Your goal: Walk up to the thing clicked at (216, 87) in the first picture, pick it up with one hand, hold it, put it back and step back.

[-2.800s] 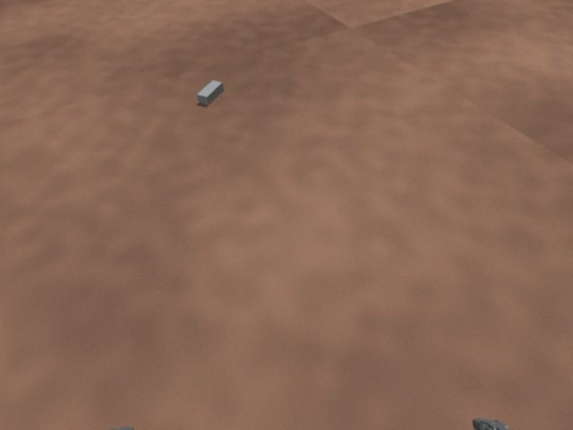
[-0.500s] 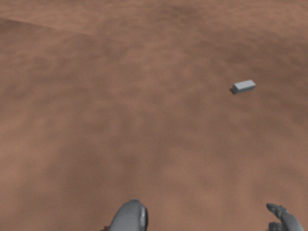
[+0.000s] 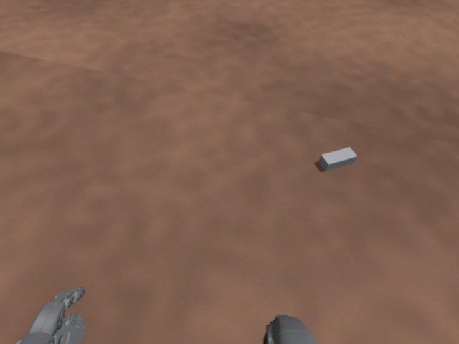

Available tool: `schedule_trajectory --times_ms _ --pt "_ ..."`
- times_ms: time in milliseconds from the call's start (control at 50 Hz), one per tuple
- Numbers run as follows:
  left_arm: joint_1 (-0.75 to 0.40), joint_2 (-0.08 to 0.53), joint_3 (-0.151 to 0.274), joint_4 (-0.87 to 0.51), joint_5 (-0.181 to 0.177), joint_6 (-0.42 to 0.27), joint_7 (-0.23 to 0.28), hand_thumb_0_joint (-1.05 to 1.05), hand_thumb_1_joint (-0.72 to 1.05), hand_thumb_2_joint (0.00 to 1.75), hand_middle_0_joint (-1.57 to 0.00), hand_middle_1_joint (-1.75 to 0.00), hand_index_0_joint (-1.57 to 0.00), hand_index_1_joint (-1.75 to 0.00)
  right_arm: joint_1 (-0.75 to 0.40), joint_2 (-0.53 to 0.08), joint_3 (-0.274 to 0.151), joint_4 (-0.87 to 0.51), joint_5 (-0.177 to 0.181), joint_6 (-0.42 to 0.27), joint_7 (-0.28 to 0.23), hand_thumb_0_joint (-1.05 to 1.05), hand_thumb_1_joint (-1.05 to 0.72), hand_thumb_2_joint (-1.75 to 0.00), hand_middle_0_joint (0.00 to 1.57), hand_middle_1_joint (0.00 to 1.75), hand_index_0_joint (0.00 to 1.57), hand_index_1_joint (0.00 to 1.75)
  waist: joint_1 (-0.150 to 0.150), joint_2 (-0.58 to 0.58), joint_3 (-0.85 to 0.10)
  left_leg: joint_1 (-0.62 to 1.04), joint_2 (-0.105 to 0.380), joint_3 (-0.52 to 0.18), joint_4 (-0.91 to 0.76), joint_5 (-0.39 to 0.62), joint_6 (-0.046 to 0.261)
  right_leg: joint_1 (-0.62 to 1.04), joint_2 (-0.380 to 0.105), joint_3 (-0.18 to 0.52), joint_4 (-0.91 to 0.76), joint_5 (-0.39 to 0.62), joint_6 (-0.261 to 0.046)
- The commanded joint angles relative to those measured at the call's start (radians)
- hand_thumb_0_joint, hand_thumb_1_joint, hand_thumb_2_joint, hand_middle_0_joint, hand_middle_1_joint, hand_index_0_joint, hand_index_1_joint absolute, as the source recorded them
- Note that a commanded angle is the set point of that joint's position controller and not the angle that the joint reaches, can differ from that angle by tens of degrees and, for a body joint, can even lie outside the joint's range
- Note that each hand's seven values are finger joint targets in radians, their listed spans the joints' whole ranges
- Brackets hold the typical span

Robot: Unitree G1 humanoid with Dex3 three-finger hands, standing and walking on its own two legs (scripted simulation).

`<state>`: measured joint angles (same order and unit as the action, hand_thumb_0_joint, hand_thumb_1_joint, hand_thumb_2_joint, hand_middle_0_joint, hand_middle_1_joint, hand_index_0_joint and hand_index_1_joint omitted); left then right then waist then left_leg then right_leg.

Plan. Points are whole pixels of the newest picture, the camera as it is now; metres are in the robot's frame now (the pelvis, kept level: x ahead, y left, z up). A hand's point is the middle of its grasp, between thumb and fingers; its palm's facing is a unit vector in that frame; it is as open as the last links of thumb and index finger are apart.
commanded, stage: walk up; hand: left
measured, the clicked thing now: (337, 158) +1.06 -0.66 -0.71
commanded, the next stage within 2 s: none
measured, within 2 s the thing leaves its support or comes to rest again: neither
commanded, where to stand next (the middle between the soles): +0.77 -1.00 m, yaw +17 degrees
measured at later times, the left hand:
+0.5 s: hand (187, 321) +0.18 +0.09 -0.16, palm faces +0.07 -0.96 -0.28, open 7.4 cm
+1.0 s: hand (275, 251) +0.30 -0.09 -0.10, palm faces +0.16 -0.90 -0.40, open 7.4 cm
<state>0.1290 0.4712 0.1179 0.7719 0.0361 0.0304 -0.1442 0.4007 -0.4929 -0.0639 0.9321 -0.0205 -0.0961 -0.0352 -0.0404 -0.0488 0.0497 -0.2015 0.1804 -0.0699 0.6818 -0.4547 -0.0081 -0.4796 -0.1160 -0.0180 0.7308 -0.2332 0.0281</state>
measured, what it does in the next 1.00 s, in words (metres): steps to the right: left foot, then right foot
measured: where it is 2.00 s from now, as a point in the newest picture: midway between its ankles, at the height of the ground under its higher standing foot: (379, 248)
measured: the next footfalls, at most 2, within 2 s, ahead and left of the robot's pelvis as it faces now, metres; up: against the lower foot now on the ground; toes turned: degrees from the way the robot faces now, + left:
left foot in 0.40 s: +0.28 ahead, -0.05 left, +0.00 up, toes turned +11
right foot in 0.80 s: +0.37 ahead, -0.49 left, +0.00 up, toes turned +4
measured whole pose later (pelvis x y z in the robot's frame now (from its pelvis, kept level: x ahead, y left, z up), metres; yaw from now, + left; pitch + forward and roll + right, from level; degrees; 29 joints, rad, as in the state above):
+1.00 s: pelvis +0.30 -0.38 +0.02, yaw +9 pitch -1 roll +1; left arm 0.32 0.42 0.09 0.79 0.05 0.04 -0.09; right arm 0.29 -0.49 -0.05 0.98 0.01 -0.07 -0.08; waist 0.07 0.02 0.03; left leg -0.57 0.02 0.04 1.11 -0.44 0.05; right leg -0.32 -0.04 -0.07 0.66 -0.33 -0.03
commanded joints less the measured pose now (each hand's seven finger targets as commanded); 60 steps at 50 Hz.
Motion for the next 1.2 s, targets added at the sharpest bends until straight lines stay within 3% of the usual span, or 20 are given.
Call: schedule_trajectory --times_ms 0,20,120,280,360,380,400,440,500,580,720,780,800,820,840,920,1020,1140,1160,1180 --pt "0.252 0.360 0.106 -0.010 0.015 -0.043 0.052 0.00 0.90 0.90 -0.20 -0.30 -0.20 -0.30 -0.013 -0.137 -0.024 -0.113 0.017 -0.013 -0.049 0.00 -0.90 -0.90 0.20 0.30 0.20 0.30 0.195 -0.358 -0.155 -0.717 -0.221 0.098 0.675 -0.125 0.063 0.639 -0.285 0.585 -0.525 -0.278 -0.143" --pt "0.148 0.362 0.107 -0.038 -0.002 -0.043 0.066 0.00 0.90 0.90 -0.20 -0.30 -0.20 -0.30 -0.007 -0.167 -0.032 -0.077 0.004 -0.008 -0.063 0.00 -0.90 -0.90 0.20 0.30 0.20 0.30 0.151 -0.319 -0.130 -0.646 -0.143 0.042 0.708 -0.095 0.068 0.519 -0.318 0.647 -0.545 -0.329 -0.177" --pt "0.064 0.176 0.047 -0.047 -0.002 -0.056 0.072 0.00 0.90 0.90 -0.20 -0.30 -0.20 -0.30 0.045 -0.170 -0.029 0.012 0.036 -0.009 -0.030 0.00 -0.90 -0.90 0.20 0.30 0.20 0.30 0.073 -0.174 -0.040 -0.430 -0.122 0.040 0.443 0.128 0.058 0.318 -0.087 0.092 -0.378 0.150 -0.178" --pt "0.120 0.135 0.023 -0.115 0.020 -0.040 0.069 0.00 0.90 0.90 -0.20 -0.30 -0.20 -0.30 -0.037 -0.126 -0.010 -0.058 0.036 -0.002 -0.027 0.00 -0.90 -0.90 0.20 0.30 0.20 0.30 0.107 -0.118 -0.027 -0.245 -0.162 0.179 0.036 0.318 0.060 0.314 -0.093 0.013 -0.352 0.393 -0.141" --pt "0.092 0.134 0.014 -0.167 0.017 -0.034 0.072 0.00 0.90 0.90 -0.20 -0.30 -0.20 -0.30 0.187 -0.169 -0.047 -0.028 0.030 0.004 -0.056 0.00 -0.90 -0.90 0.20 0.30 0.20 0.30 -0.030 0.005 -0.091 0.216 -0.157 0.134 -0.094 0.382 0.119 0.044 -0.028 -0.060 0.008 0.460 -0.060" --pt "0.136 0.095 0.008 -0.179 0.017 -0.034 0.077 0.00 0.90 0.90 -0.20 -0.30 -0.20 -0.30 0.242 -0.228 -0.069 -0.031 0.021 0.004 -0.067 0.00 -0.90 -0.90 0.20 0.30 0.20 0.30 -0.059 0.132 -0.125 0.361 -0.027 -0.087 -0.158 0.273 0.197 -0.120 0.043 -0.076 0.244 0.244 -0.007" --pt "0.183 0.075 0.009 -0.183 0.027 -0.027 0.078 0.00 0.90 0.90 -0.20 -0.30 -0.20 -0.30 0.253 -0.291 -0.093 -0.065 0.011 0.006 -0.082 0.00 -0.90 -0.90 0.20 0.30 0.20 0.30 -0.056 0.268 -0.182 0.440 0.274 -0.546 -0.246 0.210 0.321 -0.317 0.130 -0.023 0.553 -0.392 0.041" --pt "0.185 0.240 0.041 -0.165 0.028 0.004 0.081 0.00 0.90 0.90 -0.20 -0.30 -0.20 -0.30 0.093 -0.329 -0.102 -0.114 0.056 0.003 -0.100 0.00 -0.90 -0.90 0.20 0.30 0.20 0.30 -0.016 0.081 -0.148 0.274 0.421 -0.739 -0.371 0.037 0.410 -0.341 0.052 0.184 0.721 -0.323 0.031" --pt "0.154 0.220 0.061 -0.123 0.013 0.017 0.061 0.00 0.90 0.90 -0.20 -0.30 -0.20 -0.30 -0.057 -0.232 -0.056 -0.134 0.031 -0.010 -0.089 0.00 -0.90 -0.90 0.20 0.30 0.20 0.30 0.047 0.016 -0.010 -0.112 0.185 -0.281 -0.344 0.101 0.275 -0.150 0.013 0.186 0.605 -0.179 0.018" --pt "0.203 0.166 0.059 -0.098 0.009 0.033 0.023 0.00 0.90 0.90 -0.20 -0.30 -0.20 -0.30 -0.123 -0.277 -0.067 -0.118 0.004 -0.033 -0.057 0.00 -0.90 -0.90 0.20 0.30 0.20 0.30 0.093 0.184 0.067 -0.317 0.058 -0.066 -0.357 -0.086 0.209 -0.045 -0.013 0.108 0.364 -0.091 -0.009" --pt "0.150 0.162 0.069 -0.084 0.009 0.040 0.015 0.00 0.90 0.90 -0.20 -0.30 -0.20 -0.30 -0.119 -0.349 -0.099 -0.093 -0.021 -0.018 -0.038 0.00 -0.90 -0.90 0.20 0.30 0.20 0.30 0.064 0.301 -0.050 -0.247 0.052 -0.033 -0.284 -0.081 0.184 0.076 0.005 -0.014 0.083 -0.129 -0.014" --pt "0.388 0.210 0.104 0.024 0.022 0.022 0.040 0.00 0.90 0.90 -0.20 -0.30 -0.20 -0.30 -0.165 -0.232 -0.067 -0.091 -0.025 0.015 -0.051 0.00 -0.90 -0.90 0.20 0.30 0.20 0.30 0.211 -0.020 -0.136 -0.427 -0.064 0.142 0.199 -0.108 0.118 0.433 0.084 -0.068 -0.174 -0.122 -0.023" --pt "0.435 0.289 0.120 0.021 0.044 0.012 0.052 0.00 0.90 0.90 -0.20 -0.30 -0.20 -0.30 -0.145 -0.113 -0.024 -0.094 -0.015 0.023 -0.055 0.00 -0.90 -0.90 0.20 0.30 0.20 0.30 0.262 -0.301 -0.068 -0.671 -0.179 0.190 0.508 -0.184 0.073 0.453 -0.055 0.223 -0.326 -0.321 -0.054" --pt "0.295 0.356 0.113 -0.048 0.041 -0.002 0.065 0.00 0.90 0.90 -0.20 -0.30 -0.20 -0.30 -0.118 -0.125 -0.029 -0.113 0.008 0.024 -0.071 0.00 -0.90 -0.90 0.20 0.30 0.20 0.30 0.190 -0.366 -0.027 -0.752 -0.216 0.095 0.632 -0.177 0.049 0.369 -0.210 0.564 -0.541 -0.366 -0.140" --pt "0.159 0.397 0.120 -0.086 0.019 -0.010 0.075 0.00 0.90 0.90 -0.20 -0.30 -0.20 -0.30 -0.094 -0.181 -0.049 -0.090 -0.001 0.024 -0.085 0.00 -0.90 -0.90 0.20 0.30 0.20 0.30 0.126 -0.310 -0.007 -0.698 -0.122 0.040 0.637 -0.112 0.053 0.309 -0.284 0.679 -0.584 -0.482 -0.213" --pt "0.108 0.236 0.066 -0.064 0.014 -0.017 0.084 0.00 0.90 0.90 -0.20 -0.30 -0.20 -0.30 -0.022 -0.206 -0.043 0.017 0.036 0.008 -0.066 0.00 -0.90 -0.90 0.20 0.30 0.20 0.30 0.068 -0.220 0.040 -0.514 -0.114 0.041 0.454 0.030 0.058 0.225 -0.089 0.234 -0.358 -0.095 -0.196" --pt "0.137 0.169 0.039 -0.101 0.019 -0.024 0.082 0.00 0.90 0.90 -0.20 -0.30 -0.20 -0.30 -0.023 -0.177 -0.030 0.006 0.017 -0.002 -0.047 0.00 -0.90 -0.90 0.20 0.30 0.20 0.30 0.091 -0.155 0.029 -0.425 -0.143 0.133 0.210 0.061 0.060 0.281 -0.118 0.207 -0.381 0.045 -0.283" --pt "0.098 0.140 0.017 -0.168 0.013 -0.005 0.080 0.00 0.90 0.90 -0.20 -0.30 -0.20 -0.30 0.167 -0.160 -0.037 0.017 0.024 -0.012 -0.066 0.00 -0.90 -0.90 0.20 0.30 0.20 0.30 -0.008 -0.009 -0.108 0.082 -0.171 0.148 -0.176 0.405 0.071 0.162 -0.032 0.037 -0.047 0.357 -0.159" --pt "0.138 0.100 0.004 -0.176 0.007 -0.007 0.081 0.00 0.90 0.90 -0.20 -0.30 -0.20 -0.30 0.217 -0.211 -0.058 0.015 0.010 -0.014 -0.080 0.00 -0.90 -0.90 0.20 0.30 0.20 0.30 -0.038 0.111 -0.149 0.229 -0.069 -0.013 -0.226 0.402 0.088 0.041 0.017 0.016 0.118 0.227 -0.104" --pt "0.191 0.063 0.000 -0.181 0.011 -0.003 0.082 0.00 0.90 0.90 -0.20 -0.30 -0.20 -0.30 0.220 -0.287 -0.082 -0.009 -0.001 -0.012 -0.091 0.00 -0.90 -0.90 0.20 0.30 0.20 0.30 -0.018 0.270 -0.187 0.387 0.195 -0.443 -0.264 0.355 0.181 -0.205 0.111 0.016 0.286 -0.259 -0.036"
